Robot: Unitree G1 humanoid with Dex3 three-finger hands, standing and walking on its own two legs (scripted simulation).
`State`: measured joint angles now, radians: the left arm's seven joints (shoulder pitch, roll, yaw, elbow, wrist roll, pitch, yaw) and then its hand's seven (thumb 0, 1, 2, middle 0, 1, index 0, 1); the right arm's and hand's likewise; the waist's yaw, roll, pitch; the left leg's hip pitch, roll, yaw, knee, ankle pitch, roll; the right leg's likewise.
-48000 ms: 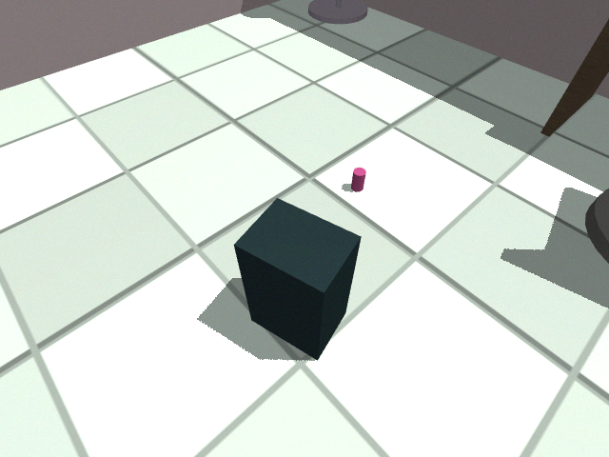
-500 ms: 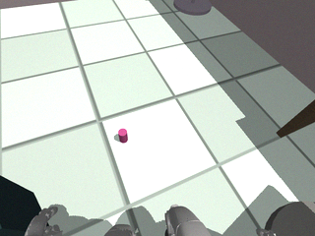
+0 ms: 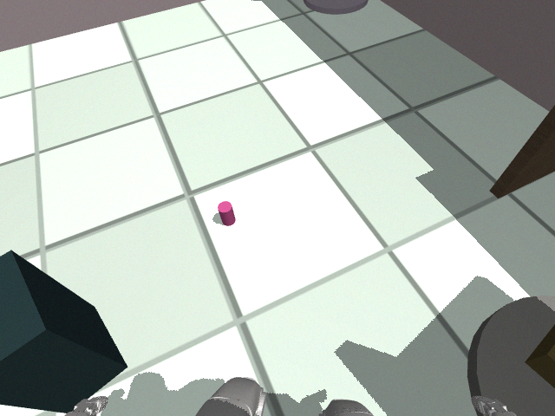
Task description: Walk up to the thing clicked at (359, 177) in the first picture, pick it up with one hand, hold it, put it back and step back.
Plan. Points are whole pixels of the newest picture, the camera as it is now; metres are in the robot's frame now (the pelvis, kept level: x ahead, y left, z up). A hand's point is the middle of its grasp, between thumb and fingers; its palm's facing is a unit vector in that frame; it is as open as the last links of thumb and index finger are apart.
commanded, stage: step back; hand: left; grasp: from above
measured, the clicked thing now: (226, 213) +0.90 +0.29 -0.71
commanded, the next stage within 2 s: stand in 1.40 s
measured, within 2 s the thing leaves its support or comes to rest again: neither
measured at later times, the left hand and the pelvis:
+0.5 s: hand out of the picture -0.13 +0.24 -0.16, palm faces -0.01 -0.92 -0.39, open 7.4 cm; pelvis -0.17 -0.03 -0.01, yaw +0 degrees
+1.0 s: hand out of the picture -0.11 +0.28 -0.15, palm faces +0.03 -0.93 -0.37, open 7.4 cm; pelvis -0.17 +0.00 +0.00, yaw +3 degrees
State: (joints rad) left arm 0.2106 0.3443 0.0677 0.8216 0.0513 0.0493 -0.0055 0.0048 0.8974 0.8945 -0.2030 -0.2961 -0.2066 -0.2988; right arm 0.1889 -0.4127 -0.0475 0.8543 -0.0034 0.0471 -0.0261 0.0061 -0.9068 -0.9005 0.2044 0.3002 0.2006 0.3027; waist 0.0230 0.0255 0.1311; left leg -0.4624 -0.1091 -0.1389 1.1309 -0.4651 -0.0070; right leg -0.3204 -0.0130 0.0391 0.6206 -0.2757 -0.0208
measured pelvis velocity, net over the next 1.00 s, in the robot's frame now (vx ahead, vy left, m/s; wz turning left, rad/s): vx -0.17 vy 0.00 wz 0.05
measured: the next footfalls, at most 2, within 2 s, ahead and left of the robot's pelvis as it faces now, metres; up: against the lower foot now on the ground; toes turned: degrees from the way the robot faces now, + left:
left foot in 0.14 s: -0.04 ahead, +0.11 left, +0.00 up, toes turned +2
right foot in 0.46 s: -0.17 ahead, -0.15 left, +0.00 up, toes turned +1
